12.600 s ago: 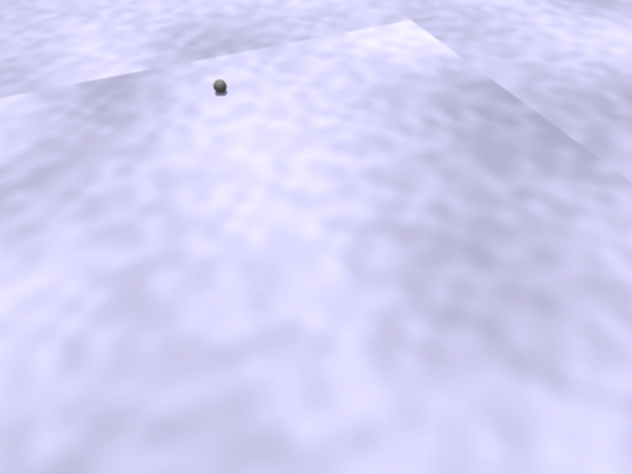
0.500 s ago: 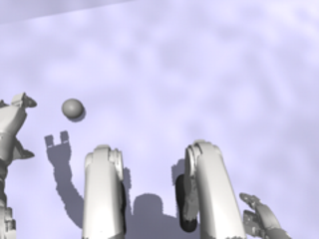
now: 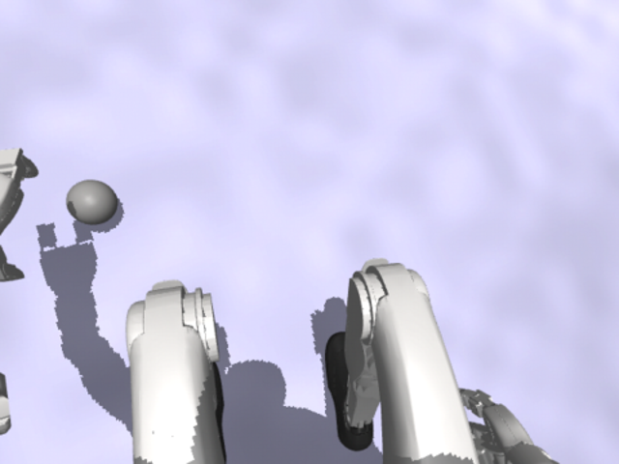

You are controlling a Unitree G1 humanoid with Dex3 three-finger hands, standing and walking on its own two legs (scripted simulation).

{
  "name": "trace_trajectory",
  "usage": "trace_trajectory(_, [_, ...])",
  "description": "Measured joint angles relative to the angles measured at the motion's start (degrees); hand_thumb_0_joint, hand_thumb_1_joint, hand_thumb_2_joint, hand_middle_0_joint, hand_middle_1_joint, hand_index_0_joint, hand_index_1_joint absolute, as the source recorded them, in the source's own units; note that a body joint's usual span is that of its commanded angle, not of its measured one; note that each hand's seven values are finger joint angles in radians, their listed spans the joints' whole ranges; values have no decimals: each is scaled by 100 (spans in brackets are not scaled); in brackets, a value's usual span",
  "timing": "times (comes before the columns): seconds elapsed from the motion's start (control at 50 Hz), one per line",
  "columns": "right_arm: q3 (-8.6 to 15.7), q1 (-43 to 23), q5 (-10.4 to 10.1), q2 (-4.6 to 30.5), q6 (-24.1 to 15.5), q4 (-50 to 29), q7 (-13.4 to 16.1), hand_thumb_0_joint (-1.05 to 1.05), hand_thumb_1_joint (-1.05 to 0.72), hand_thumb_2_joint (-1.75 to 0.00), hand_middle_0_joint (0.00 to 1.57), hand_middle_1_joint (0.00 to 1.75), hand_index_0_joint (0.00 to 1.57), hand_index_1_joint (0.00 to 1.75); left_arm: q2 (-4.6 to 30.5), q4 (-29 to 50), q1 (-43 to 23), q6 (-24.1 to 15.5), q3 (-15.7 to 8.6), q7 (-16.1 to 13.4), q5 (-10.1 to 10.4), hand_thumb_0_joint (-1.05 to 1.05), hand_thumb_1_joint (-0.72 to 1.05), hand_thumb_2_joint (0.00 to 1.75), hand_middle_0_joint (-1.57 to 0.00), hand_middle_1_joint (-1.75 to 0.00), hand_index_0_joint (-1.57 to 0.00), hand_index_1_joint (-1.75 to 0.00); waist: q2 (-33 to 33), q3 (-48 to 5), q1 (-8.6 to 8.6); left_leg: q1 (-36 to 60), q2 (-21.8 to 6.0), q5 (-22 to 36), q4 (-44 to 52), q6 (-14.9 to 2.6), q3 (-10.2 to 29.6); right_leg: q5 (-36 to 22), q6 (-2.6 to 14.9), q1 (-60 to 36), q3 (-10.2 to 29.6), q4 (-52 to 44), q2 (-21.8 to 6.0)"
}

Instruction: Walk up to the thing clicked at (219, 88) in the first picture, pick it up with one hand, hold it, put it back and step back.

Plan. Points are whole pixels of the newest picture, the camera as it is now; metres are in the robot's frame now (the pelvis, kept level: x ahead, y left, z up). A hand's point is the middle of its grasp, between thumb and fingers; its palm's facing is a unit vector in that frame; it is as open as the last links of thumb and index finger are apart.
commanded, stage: rise first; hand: left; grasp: from above
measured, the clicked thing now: (92, 202) +0.48 +0.31 -0.31
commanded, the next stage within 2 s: approach in 0.72 s
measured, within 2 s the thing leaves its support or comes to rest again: neither
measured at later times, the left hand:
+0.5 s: hand (17, 220) +0.42 +0.36 -0.18, palm faces -0.44 -0.09 -0.89, open 14.0 cm
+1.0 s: hand (35, 212) +0.43 +0.35 -0.20, palm faces -0.46 -0.07 -0.89, open 14.1 cm
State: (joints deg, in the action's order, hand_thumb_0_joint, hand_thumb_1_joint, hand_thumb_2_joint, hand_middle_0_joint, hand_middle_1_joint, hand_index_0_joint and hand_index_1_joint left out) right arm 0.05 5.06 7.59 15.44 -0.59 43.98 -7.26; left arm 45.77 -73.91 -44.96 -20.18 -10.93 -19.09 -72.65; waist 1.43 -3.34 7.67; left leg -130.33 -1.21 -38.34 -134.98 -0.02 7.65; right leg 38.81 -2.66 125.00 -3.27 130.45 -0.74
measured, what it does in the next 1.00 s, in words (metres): stands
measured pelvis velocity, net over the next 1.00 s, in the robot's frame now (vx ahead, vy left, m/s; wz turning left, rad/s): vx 0.01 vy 0.00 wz -0.03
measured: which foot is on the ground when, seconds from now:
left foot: down 0.00-1.00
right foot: down 0.00-1.00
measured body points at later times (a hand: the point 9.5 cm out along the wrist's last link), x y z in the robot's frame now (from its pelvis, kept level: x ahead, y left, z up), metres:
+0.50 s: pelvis +0.01 +0.00 -0.02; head +0.25 +0.08 +0.35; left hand +0.44 +0.36 -0.13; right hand +0.10 -0.28 -0.13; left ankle +0.08 +0.13 -0.31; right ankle +0.10 -0.13 -0.31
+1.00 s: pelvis +0.01 +0.00 -0.03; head +0.25 +0.08 +0.34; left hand +0.45 +0.35 -0.15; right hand +0.08 -0.28 -0.13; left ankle +0.08 +0.13 -0.31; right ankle +0.10 -0.13 -0.31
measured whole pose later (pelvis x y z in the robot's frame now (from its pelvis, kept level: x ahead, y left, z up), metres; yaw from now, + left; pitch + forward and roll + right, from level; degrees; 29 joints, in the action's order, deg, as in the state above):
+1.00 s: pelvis +0.01 +0.00 -0.03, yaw -2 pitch +33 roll -9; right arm -3.1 4.8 10.6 15.5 -0.7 44.5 -8.4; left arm 49.8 -82.9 -52.4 -20.5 -8.4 -23.0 -75.5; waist 2.8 -1.1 11.0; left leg -134.5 -1.0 -39.7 -140.5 0.5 9.4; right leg 39.7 -2.8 128.9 -4.2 135.2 -0.1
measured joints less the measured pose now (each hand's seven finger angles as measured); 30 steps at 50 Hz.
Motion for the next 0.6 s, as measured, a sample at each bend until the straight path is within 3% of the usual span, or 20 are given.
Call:
trace_trajectory(0.2, [-80,-88,149,-15,56,6,-38,0,-91,-90,20,30,20,30,157,-273,-180,-104,-57,-111,-150,0,-51,98,-7,-105,-9,-103,29,55,65,-121,-7,-100,-196,39,57,76,12,141,-28,189,27])
trace_trajectory(0.6, [-109,-31,226,11,98,8,-83,0,-91,-90,20,30,20,30,257,-349,-236,-47,-138,-300,-166,0,-52,99,-7,-104,-9,-103,92,109,185,-276,-3,-216,-388,45,113,169,-1,270,-59,334,50])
